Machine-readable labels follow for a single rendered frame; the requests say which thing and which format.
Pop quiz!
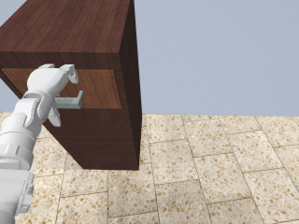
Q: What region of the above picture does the handle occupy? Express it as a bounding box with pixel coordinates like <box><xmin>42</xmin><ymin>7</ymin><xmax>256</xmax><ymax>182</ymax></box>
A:
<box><xmin>54</xmin><ymin>91</ymin><xmax>84</xmax><ymax>109</ymax></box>

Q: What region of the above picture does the left robot forearm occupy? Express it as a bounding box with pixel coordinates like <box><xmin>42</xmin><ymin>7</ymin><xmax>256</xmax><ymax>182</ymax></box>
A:
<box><xmin>0</xmin><ymin>90</ymin><xmax>53</xmax><ymax>171</ymax></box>

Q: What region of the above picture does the robot left hand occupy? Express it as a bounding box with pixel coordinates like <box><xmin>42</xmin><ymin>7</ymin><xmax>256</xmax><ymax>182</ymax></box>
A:
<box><xmin>27</xmin><ymin>63</ymin><xmax>78</xmax><ymax>127</ymax></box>

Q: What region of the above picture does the left robot upper arm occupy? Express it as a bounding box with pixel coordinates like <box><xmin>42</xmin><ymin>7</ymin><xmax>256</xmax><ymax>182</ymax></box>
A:
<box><xmin>0</xmin><ymin>168</ymin><xmax>35</xmax><ymax>224</ymax></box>

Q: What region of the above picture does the cabinet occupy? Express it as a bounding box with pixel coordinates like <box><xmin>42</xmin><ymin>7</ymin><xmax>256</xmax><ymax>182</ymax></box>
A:
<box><xmin>0</xmin><ymin>0</ymin><xmax>143</xmax><ymax>171</ymax></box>

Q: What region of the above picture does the drawer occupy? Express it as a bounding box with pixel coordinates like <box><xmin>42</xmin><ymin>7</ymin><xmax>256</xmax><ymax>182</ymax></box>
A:
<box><xmin>1</xmin><ymin>68</ymin><xmax>122</xmax><ymax>109</ymax></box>

